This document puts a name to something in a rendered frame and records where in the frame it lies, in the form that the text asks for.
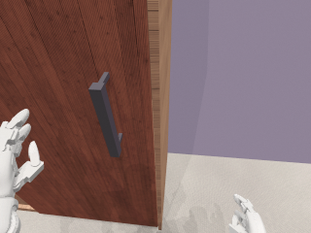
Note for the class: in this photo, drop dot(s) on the left robot forearm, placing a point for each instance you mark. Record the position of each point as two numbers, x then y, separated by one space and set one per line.
9 220

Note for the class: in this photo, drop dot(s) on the robot left hand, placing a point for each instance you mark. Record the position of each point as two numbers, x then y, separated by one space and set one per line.
12 135

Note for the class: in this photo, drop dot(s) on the robot right hand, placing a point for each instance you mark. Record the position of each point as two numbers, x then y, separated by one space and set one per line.
251 220

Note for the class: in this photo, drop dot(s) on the wardrobe door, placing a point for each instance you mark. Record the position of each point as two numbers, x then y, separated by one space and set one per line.
20 201
51 51

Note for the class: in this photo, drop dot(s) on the handle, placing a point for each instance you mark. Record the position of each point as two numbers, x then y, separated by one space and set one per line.
100 100

